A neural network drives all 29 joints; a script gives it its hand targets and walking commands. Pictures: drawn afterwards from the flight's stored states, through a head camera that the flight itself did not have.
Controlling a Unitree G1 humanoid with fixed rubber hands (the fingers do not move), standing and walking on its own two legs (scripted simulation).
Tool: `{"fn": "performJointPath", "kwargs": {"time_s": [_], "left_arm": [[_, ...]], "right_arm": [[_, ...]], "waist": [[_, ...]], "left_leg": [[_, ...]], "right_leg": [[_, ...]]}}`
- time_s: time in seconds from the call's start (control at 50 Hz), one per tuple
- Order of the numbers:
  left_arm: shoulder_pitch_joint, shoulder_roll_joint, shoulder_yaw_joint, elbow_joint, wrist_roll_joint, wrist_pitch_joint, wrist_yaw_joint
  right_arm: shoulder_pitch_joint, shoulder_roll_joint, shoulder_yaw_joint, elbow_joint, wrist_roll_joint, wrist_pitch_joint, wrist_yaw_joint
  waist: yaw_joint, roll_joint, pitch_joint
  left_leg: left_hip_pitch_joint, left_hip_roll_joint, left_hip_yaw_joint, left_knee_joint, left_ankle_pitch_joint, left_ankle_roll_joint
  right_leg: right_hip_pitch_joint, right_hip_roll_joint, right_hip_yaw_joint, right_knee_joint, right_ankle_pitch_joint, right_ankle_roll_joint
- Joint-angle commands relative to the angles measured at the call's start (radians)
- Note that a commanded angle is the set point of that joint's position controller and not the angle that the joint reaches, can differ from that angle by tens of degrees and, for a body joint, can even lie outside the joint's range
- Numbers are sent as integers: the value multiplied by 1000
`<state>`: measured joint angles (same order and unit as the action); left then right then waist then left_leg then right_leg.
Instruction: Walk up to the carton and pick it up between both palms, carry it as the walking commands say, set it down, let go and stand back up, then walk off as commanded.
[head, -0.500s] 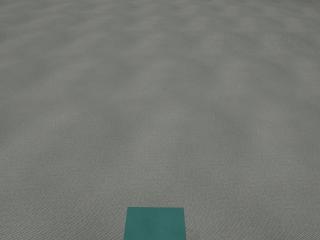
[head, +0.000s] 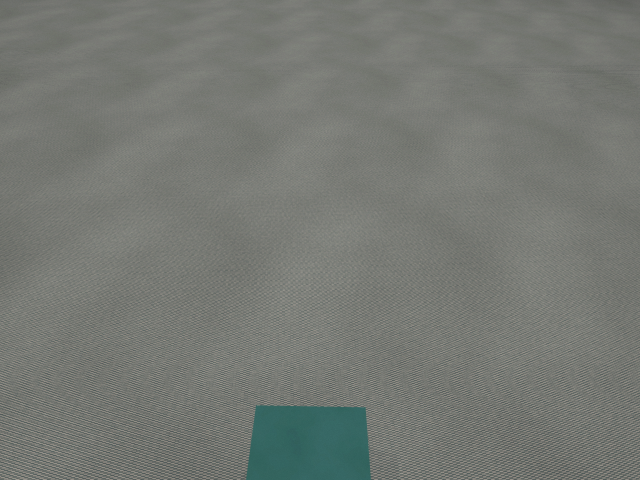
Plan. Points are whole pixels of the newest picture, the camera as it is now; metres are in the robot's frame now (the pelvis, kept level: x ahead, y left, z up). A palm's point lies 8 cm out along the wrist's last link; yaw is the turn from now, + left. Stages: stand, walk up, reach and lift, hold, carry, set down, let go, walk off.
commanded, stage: stand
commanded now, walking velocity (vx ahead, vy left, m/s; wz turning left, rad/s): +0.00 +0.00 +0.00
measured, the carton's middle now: (309, 459) +0.37 +0.03 -0.64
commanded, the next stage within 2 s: walk off in 0.62 s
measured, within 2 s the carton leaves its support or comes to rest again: neither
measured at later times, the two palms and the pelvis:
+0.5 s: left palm out of the picture -0.06 +0.21 -0.14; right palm out of the picture -0.06 -0.24 -0.15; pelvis -0.02 -0.02 +0.00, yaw +1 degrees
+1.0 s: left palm out of the picture -0.07 +0.21 -0.15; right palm out of the picture -0.06 -0.28 -0.14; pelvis -0.03 -0.05 -0.01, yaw +0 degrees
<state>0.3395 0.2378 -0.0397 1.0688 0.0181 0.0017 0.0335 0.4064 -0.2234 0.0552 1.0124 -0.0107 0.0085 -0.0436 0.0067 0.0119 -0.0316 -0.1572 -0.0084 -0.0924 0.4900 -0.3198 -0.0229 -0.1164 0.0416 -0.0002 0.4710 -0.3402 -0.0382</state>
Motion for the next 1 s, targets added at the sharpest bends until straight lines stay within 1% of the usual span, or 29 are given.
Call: {"fn": "performJointPath", "kwargs": {"time_s": [0.0, 0.06, 0.1, 0.14, 0.18, 0.22, 0.28, 0.3, 0.36, 0.4, 0.42, 0.44, 0.46, 0.5, 0.54, 0.6, 0.68, 0.7, 0.72, 0.74, 0.78, 0.82, 0.84, 0.88, 0.9, 0.92, 0.94, 0.96, 0.98], "left_arm": [[54, 88, 15, 5, -1, -2, 5], [73, 83, 12, 31, -3, -4, 5], [63, 87, 14, 38, -1, -5, 4], [69, 54, 3, 46, 1, -4, 5], [54, 74, 9, 49, -2, -4, 4], [75, 76, 10, 63, -6, -6, 4], [65, 57, 9, 68, -4, -8, 5], [78, 69, 11, 72, -4, -9, 6], [68, 55, 8, 77, -2, -7, 6], [85, 34, 5, 90, -1, -5, 6], [74, 41, 7, 81, -1, -9, 6], [78, 41, 8, 87, -1, -7, 9], [95, 23, 5, 91, -4, -11, 8], [82, 25, 5, 90, -5, -12, 8], [97, 23, 6, 97, -8, -12, 10], [83, 38, 12, 89, -6, -14, 9], [106, 6, 9, 98, -5, -12, 12], [116, 4, 8, 99, -3, -11, 13], [117, 19, 14, 101, -4, -9, 12], [110, 5, 10, 98, -7, -9, 12], [101, 9, 16, 96, -8, -8, 13], [114, 28, 29, 116, -16, 5, 30], [110, 60, 41, 110, -15, 12, 35], [68, 98, 65, 85, -8, 21, 31], [66, 94, 74, 75, -3, 29, 28], [44, 91, 84, 58, 1, 36, 20], [18, 68, 87, 34, 11, 46, 14], [13, 67, 95, 13, 17, 54, 8], [4, 54, 99, -7, 33, 61, -3]], "right_arm": [[65, -87, -11, 6, 0, -3, -7], [71, -74, -6, 27, -2, -1, -5], [77, -74, -4, 42, 2, 2, -7], [75, -65, -3, 51, 3, 2, -10], [71, -50, -1, 62, 3, 2, -8], [65, -51, -1, 69, 0, 2, -10], [73, -62, -6, 85, 3, 0, -8], [76, -40, 0, 93, 4, 2, -11], [67, -43, -2, 104, 1, 6, -11], [58, -37, -2, 111, 0, 7, -12], [70, -26, -1, 115, -1, 8, -13], [57, -20, 0, 117, 1, 8, -13], [65, -37, -6, 126, 1, 11, -17], [71, -15, -1, 130, 5, 9, -11], [59, -15, -1, 132, 4, 5, -13], [57, -2, 0, 143, 1, 7, -13], [54, 7, -3, 151, 2, 9, -16], [55, -12, -9, 154, 5, 10, -17], [59, 10, -3, 156, 0, 13, -17], [58, 15, -3, 158, 1, 12, -16], [63, 24, -1, 163, -1, 11, -14], [2, -31, -17, 113, -16, -1, -14], [-1, -40, -23, 100, -18, -3, -16], [10, -65, -35, 85, -18, -4, -28], [39, -81, -45, 89, -19, -2, -37], [59, -79, -48, 89, -18, 3, -46], [93, -116, -65, 101, -22, 11, -56], [147, -165, -85, 112, -29, 22, -68], [162, -172, -97, 112, -32, 27, -78]], "waist": [[5, -5, 126], [-1, -13, 112], [0, -23, 147], [2, 0, 138], [-4, -8, 129], [2, 17, 129], [-4, 7, 117], [1, 20, 122], [-2, -14, 149], [2, -10, 145], [-5, -9, 142], [-1, -34, 171], [7, -3, 155], [-8, -34, 151], [0, 0, 114], [-3, 12, 115], [4, -24, 145], [9, -23, 152], [11, 6, 141], [-2, 10, 150], [-1, -4, 172], [-17, -68, 160], [-24, -76, 161], [-39, -54, 106], [-42, -5, 94], [-45, 25, 90], [-54, 95, 124], [-75, 225, 106], [-99, 325, 125]], "left_leg": [[-101, 67, -45, -68, 236, 26], [-80, 72, -45, -68, 228, 25], [-108, 72, -49, -80, 193, 21], [-87, 72, -48, -76, 204, 18], [-81, 72, -46, -78, 193, 18], [-86, 72, -45, -78, 205, 16], [-83, 73, -42, -79, 201, 14], [-84, 73, -42, -76, 197, 13], [-99, 75, -49, -87, 179, 11], [-88, 73, -45, -79, 175, 12], [-87, 74, -45, -84, 179, 12], [-101, 77, -46, -80, 179, 10], [-92, 74, -42, -81, 180, 9], [-102, 76, -44, -81, 171, 6], [-82, 73, -41, -77, 183, 4], [-81, 73, -33, -71, 189, 2], [-106, 78, -33, -69, 191, -2], [-105, 76, -38, -77, 173, -1], [-96, 74, -34, -79, 158, -4], [-90, 76, -35, -77, 176, -4], [-102, 80, -38, -82, 175, -4], [-127, 108, -31, -45, 190, -11], [-156, 115, -20, -19, 181, -16], [-155, 133, -32, 20, 246, -13], [-144, 151, -41, 28, 286, -10], [-125, 177, -83, 21, 309, 2], [-117, 232, -160, -22, 273, 30], [-56, 321, -294, -98, 272, 85], [-42, 431, -425, -152, 337, 170]], "right_leg": [[-2, -116, 86, -64, 304, 4], [2, -115, 86, -72, 328, 4], [-18, -114, 91, -81, 286, 1], [-21, -117, 90, -84, 282, 1], [-25, -119, 97, -88, 281, -5], [-17, -115, 94, -91, 270, -4], [-9, -119, 95, -90, 294, -8], [-14, -121, 100, -96, 279, -11], [-33, -118, 99, -106, 229, -9], [-42, -109, 102, -120, 205, -7], [-37, -116, 104, -116, 223, -10], [-54, -109, 96, -122, 227, -6], [-38, -116, 102, -123, 235, -8], [-35, -115, 103, -123, 238, -10], [-11, -121, 104, -120, 273, -15], [-4, -125, 108, -115, 302, -16], [3, -126, 100, -113, 357, -14], [-19, -128, 106, -126, 305, -15], [-20, -122, 107, -133, 228, -17], [-28, -122, 107, -132, 243, -19], [-48, -115, 100, -135, 217, -20], [-38, -98, 72, -127, 237, -12], [-20, -107, 71, -116, 247, -9], [0, -104, 41, -54, 327, -20], [-21, -94, 26, -21, 304, -23], [-69, -75, 7, 22, 254, -20], [-165, -55, -7, 75, 149, -11], [-257, -20, -37, 196, 38, 9], [-355, 4, -51, 403, -137, 24]]}}
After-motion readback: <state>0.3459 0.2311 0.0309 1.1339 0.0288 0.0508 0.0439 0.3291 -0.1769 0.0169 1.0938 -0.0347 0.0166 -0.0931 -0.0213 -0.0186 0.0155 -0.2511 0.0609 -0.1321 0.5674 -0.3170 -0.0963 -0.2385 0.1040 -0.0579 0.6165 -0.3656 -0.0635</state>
